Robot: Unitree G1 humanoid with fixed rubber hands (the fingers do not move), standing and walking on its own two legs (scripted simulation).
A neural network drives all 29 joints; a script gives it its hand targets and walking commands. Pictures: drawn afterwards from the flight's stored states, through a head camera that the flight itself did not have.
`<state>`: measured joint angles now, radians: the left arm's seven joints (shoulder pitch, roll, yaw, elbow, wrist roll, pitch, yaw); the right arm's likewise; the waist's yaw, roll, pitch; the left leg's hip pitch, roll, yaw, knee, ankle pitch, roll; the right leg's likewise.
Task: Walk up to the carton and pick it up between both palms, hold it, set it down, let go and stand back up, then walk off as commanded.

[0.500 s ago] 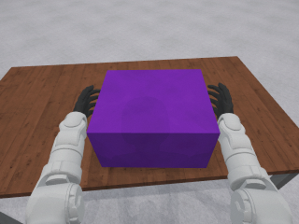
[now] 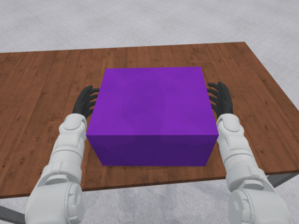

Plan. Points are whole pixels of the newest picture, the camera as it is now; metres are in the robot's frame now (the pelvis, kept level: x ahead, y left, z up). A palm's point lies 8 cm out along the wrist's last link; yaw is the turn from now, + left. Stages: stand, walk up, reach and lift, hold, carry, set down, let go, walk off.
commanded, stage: set down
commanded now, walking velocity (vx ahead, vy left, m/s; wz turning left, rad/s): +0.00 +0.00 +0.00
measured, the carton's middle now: (152, 114) +0.43 -0.01 +0.04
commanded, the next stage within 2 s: none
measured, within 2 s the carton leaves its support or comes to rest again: rests again in 0.80 s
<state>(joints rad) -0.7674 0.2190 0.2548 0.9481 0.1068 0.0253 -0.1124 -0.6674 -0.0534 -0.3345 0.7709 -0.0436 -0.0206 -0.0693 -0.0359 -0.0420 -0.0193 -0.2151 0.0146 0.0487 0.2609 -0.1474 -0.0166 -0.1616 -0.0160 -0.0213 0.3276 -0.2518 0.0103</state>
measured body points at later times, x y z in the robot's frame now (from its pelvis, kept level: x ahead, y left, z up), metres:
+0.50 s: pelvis +0.00 +0.00 +0.00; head +0.07 +0.01 +0.44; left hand +0.45 +0.18 +0.05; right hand +0.41 -0.21 +0.06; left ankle -0.02 +0.13 -0.75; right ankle -0.07 -0.11 -0.75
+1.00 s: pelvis +0.01 +0.00 -0.01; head +0.12 +0.01 +0.43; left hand +0.47 +0.18 +0.03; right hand +0.43 -0.21 +0.03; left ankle -0.02 +0.13 -0.75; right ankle -0.07 -0.11 -0.75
